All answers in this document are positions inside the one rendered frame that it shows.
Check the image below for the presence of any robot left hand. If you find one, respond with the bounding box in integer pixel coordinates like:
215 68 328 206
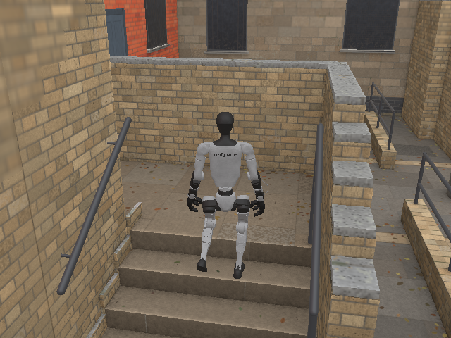
187 197 202 212

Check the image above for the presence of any robot left forearm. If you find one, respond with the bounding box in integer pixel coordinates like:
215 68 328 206
188 171 201 199

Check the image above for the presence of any right robot upper arm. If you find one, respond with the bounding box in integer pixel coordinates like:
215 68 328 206
240 142 258 181

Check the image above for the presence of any robot right hand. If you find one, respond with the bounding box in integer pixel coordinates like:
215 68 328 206
250 200 265 217

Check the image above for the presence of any robot right forearm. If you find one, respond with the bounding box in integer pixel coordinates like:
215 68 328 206
251 170 264 201

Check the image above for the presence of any left robot shin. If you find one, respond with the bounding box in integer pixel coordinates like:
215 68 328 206
200 218 213 261

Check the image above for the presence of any left robot upper arm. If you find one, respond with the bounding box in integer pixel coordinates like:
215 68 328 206
193 142 211 181

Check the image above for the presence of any left robot foot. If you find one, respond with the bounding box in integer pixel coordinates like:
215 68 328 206
197 259 207 272

